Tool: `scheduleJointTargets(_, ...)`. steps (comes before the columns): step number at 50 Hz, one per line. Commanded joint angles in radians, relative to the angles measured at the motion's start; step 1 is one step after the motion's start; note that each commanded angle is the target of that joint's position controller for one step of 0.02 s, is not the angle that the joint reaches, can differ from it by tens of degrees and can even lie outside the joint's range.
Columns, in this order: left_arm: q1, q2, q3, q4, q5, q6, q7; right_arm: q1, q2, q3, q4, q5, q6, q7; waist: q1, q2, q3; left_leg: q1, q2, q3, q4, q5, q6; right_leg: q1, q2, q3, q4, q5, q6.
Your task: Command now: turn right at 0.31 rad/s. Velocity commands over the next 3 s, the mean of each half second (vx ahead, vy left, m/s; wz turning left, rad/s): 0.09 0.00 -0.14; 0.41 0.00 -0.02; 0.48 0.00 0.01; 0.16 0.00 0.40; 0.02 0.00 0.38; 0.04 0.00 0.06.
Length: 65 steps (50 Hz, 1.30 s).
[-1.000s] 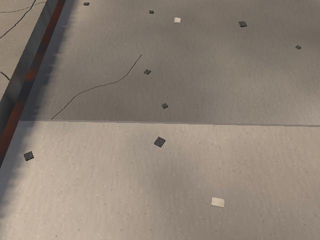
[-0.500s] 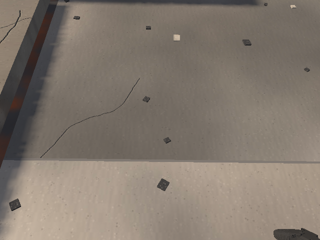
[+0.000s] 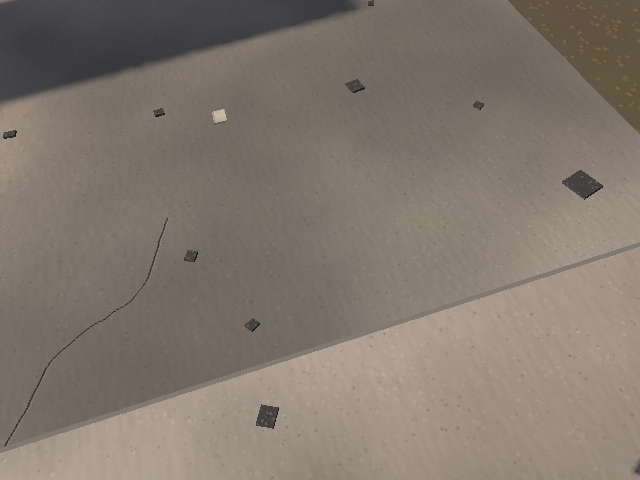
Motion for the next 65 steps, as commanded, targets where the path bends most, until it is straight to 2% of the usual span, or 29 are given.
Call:
scheduleJointTargets(1,-0.029,0.131,0.030,-0.066,0.000,-0.015,0.012,-0.018,-0.041,-0.002,-0.053,0.007,-0.013,0.003,-0.002,-0.153,-0.154,-0.017,0.028,-0.037,-0.118,0.047,-0.017,0.215,-0.223,0.199,-0.111,0.418,-0.162)
scheduleJointTargets(9,-0.076,0.126,0.021,-0.022,-0.005,0.000,-0.009,0.025,-0.045,0.010,-0.027,0.011,-0.021,0.023,0.001,-0.163,-0.096,0.251,0.022,-0.001,-0.535,0.081,0.006,0.110,-0.209,0.252,-0.083,0.285,-0.167)
scheduleJointTargets(11,-0.057,0.096,0.009,0.000,-0.009,-0.007,-0.010,0.066,-0.056,0.014,-0.010,-0.009,-0.033,0.028,-0.018,-0.117,-0.106,0.412,0.053,-0.037,-0.731,0.339,0.042,0.054,-0.159,0.235,-0.059,0.214,-0.091)
scheduleJointTargets(12,-0.030,0.075,0.002,0.002,0.012,-0.018,-0.014,0.084,-0.120,0.004,-0.012,-0.022,-0.035,0.023,0.013,-0.008,-0.135,0.486,0.157,-0.132,-0.703,0.544,0.082,0.009,-0.096,0.176,0.008,0.112,-0.039)
scheduleJointTargets(13,0.002,0.052,0.000,0.003,0.017,-0.025,-0.019,0.034,-0.135,0.001,0.002,-0.013,-0.034,0.024,0.072,0.123,-0.132,0.414,0.183,-0.150,-0.677,0.476,0.152,0.029,-0.015,0.088,-0.005,-0.021,0.007)
scheduleJointTargets(15,-0.072,0.085,0.005,0.021,0.020,-0.020,-0.016,0.013,-0.044,0.023,-0.001,-0.014,-0.041,0.032,0.015,0.088,-0.119,0.330,0.131,-0.130,-0.725,0.139,0.140,0.099,-0.002,0.057,0.003,-0.055,0.038)
scheduleJointTargets(17,-0.090,0.082,0.009,0.022,0.005,-0.005,-0.008,0.048,-0.094,0.012,0.015,-0.004,-0.048,0.029,-0.010,0.119,-0.055,0.298,0.125,-0.160,-0.772,-0.177,0.148,0.019,0.042,0.004,0.086,-0.227,0.021)
scheduleJointTargets(20,-0.106,0.065,0.013,0.012,-0.017,-0.033,-0.013,0.130,-0.137,0.000,0.035,0.012,-0.057,0.015,-0.038,0.171,0.061,0.295,0.291,-0.388,-0.892,-0.403,0.261,-0.147,0.018,-0.044,0.243,-0.238,0.013)
scheduleJointTargets(23,-0.073,0.048,0.017,0.030,-0.031,-0.072,-0.030,0.101,-0.130,0.001,0.026,0.026,-0.063,0.011,-0.013,0.145,0.070,0.298,0.295,-0.359,-0.893,-0.291,0.266,-0.119,-0.025,-0.038,0.178,-0.259,-0.017)
scheduleJointTargets(26,0.105,0.063,0.039,0.127,-0.021,-0.084,-0.036,0.036,-0.080,0.014,0.007,0.028,-0.062,0.021,0.067,0.067,-0.004,0.140,0.158,-0.157,-0.728,-0.100,0.190,0.248,0.008,-0.060,-0.008,-0.053,-0.021)
scheduleJointTargets(27,0.200,0.120,0.055,0.144,-0.018,-0.087,-0.029,0.015,-0.010,0.035,-0.015,0.018,-0.071,0.027,0.092,-0.106,-0.037,0.020,0.061,-0.040,-0.477,-0.028,0.129,0.360,-0.142,0.189,-0.123,-0.188,-0.076)
scheduleJointTargets(28,0.265,0.215,0.077,0.146,-0.017,-0.094,-0.039,-0.017,-0.011,0.037,-0.061,0.026,-0.090,0.026,0.114,-0.335,-0.038,-0.156,-0.031,0.025,-0.218,-0.100,0.090,0.430,-0.337,0.575,-0.276,-0.306,-0.210)
scheduleJointTargets(29,0.243,0.155,0.056,0.141,-0.009,-0.109,-0.040,-0.025,-0.070,0.019,-0.061,0.037,-0.104,0.026,0.094,-0.242,0.001,-0.264,0.011,-0.060,-0.029,-0.185,0.100,0.422,-0.392,0.659,-0.300,-0.320,-0.261)
scheduleJointTargets(30,0.206,0.119,0.043,0.130,-0.009,-0.120,-0.038,0.002,-0.076,0.015,-0.050,0.047,-0.114,0.034,0.062,-0.174,0.025,-0.312,0.052,-0.091,0.037,-0.107,0.126,0.429,-0.367,0.581,-0.290,-0.302,-0.237)
scheduleJointTargets(32,0.171,0.107,0.036,0.122,-0.012,-0.124,-0.037,0.003,-0.061,0.016,-0.032,0.033,-0.124,0.045,0.044,-0.102,0.034,-0.338,0.103,-0.074,0.008,0.047,0.144,0.431,-0.309,0.419,-0.304,-0.155,-0.177)
scheduleJointTargets(36,0.213,0.087,0.023,0.142,-0.012,-0.109,-0.028,-0.053,-0.009,0.028,-0.045,0.015,-0.117,0.072,0.050,-0.114,0.013,-0.252,0.101,-0.004,-0.157,0.208,0.095,0.381,-0.225,0.192,-0.326,0.213,-0.140)
scheduleJointTargets(39,0.232,0.113,0.026,0.157,-0.012,-0.100,-0.015,-0.151,0.026,0.046,-0.083,0.014,-0.114,0.078,0.070,-0.109,0.037,-0.169,0.072,0.029,-0.359,0.339,0.059,0.297,-0.194,0.100,-0.349,0.243,-0.132)
scheduleJointTargets(45,0.271,0.128,0.032,0.204,-0.025,-0.096,-0.011,-0.255,-0.008,0.048,-0.135,0.027,-0.122,0.097,0.066,-0.127,0.090,-0.074,0.039,0.026,-0.549,0.417,0.097,0.317,-0.253,0.064,-0.345,0.275,-0.117)
scheduleJointTargets(48,0.244,0.157,0.043,0.208,-0.021,-0.083,-0.007,-0.147,-0.065,0.023,-0.115,0.022,-0.125,0.095,-0.014,-0.159,-0.011,0.097,-0.014,0.060,-0.561,0.335,0.151,0.395,-0.263,0.033,-0.178,0.689,-0.084)
scheduleJointTargets(49,0.229,0.154,0.041,0.206,-0.016,-0.073,-0.005,0.001,-0.100,0.001,-0.071,0.023,-0.121,0.086,-0.092,-0.159,-0.103,0.284,-0.045,0.085,-0.570,0.334,0.181,0.368,-0.230,0.000,-0.008,0.828,-0.061)
scheduleJointTargets(50,0.227,0.138,0.032,0.195,-0.008,-0.069,-0.002,0.179,-0.139,-0.017,-0.025,0.020,-0.115,0.072,-0.167,-0.139,-0.217,0.573,0.022,0.014,-0.534,0.331,0.221,0.201,-0.195,-0.013,0.221,0.725,-0.030)
scheduleJointTargets(51,0.329,0.024,0.001,0.171,-0.001,-0.081,-0.011,0.314,-0.228,-0.037,-0.001,-0.006,-0.108,0.064,-0.133,0.095,-0.384,0.963,0.296,-0.431,-0.559,0.138,0.364,-0.188,-0.043,-0.039,0.629,0.216,0.036)
scheduleJointTargets(52,0.335,0.013,-0.008,0.189,-0.021,-0.106,-0.015,0.314,-0.170,-0.019,0.011,0.006,-0.108,0.071,-0.127,0.210,-0.470,0.993,0.389,-0.780,-0.767,-0.043,0.419,-0.332,0.050,0.092,0.829,-0.347,0.044)
scheduleJointTargets(53,0.231,0.106,0.019,0.158,-0.052,-0.123,-0.021,0.223,-0.117,-0.002,0.006,0.017,-0.110,0.071,-0.119,0.148,-0.279,0.849,0.351,-0.667,-0.811,-0.117,0.365,-0.440,-0.016,0.113,0.896,-0.309,0.029)
scheduleJointTargets(54,0.149,0.123,0.021,0.136,-0.061,-0.132,-0.021,0.152,-0.085,0.007,-0.007,0.015,-0.111,0.069,-0.093,0.076,-0.160,0.685,0.315,-0.516,-0.831,-0.057,0.331,-0.440,-0.071,0.076,0.864,-0.220,0.013)
scheduleJointTargets(55,0.112,0.112,0.023,0.130,-0.047,-0.134,-0.015,0.093,-0.064,0.014,-0.012,0.005,-0.116,0.071,-0.054,0.012,-0.089,0.530,0.277,-0.411,-0.862,0.050,0.313,-0.401,-0.114,0.055,0.799,-0.143,0.014)
scheduleJointTargets(57,0.147,0.084,0.028,0.146,-0.027,-0.112,-0.010,0.045,-0.028,0.023,-0.012,-0.014,-0.130,0.075,0.009,0.043,-0.069,0.374,0.216,-0.289,-0.914,0.170,0.298,-0.282,-0.163,0.066,0.721,-0.066,0.017)
scheduleJointTargets(59,0.153,0.053,0.022,0.146,-0.021,-0.093,-0.008,0.058,-0.037,0.020,0.006,-0.005,-0.141,0.076,0.025,0.043,-0.051,0.307,0.206,-0.228,-0.956,0.225,0.319,-0.268,-0.177,0.052,0.669,-0.045,0.034)
scheduleJointTargets(65,-0.077,0.038,0.010,0.076,-0.007,-0.104,-0.015,0.157,-0.095,0.013,0.047,0.007,-0.135,0.047,-0.036,0.000,0.012,0.340,0.159,-0.091,-0.986,0.354,0.289,-0.350,-0.159,0.010,0.282,0.276,0.072)
Next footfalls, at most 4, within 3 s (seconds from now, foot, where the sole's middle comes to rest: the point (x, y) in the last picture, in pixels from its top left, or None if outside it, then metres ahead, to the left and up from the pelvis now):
0.22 left None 0.05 0.15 -0.78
1.00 left None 0.45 0.12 -0.78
1.52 right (421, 350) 0.74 -0.12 -0.78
2.00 left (303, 349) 0.75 0.14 -0.78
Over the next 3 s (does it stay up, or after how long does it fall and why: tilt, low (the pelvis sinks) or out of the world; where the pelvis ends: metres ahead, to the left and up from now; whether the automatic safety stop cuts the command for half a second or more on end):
stays up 0.74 0.01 -0.01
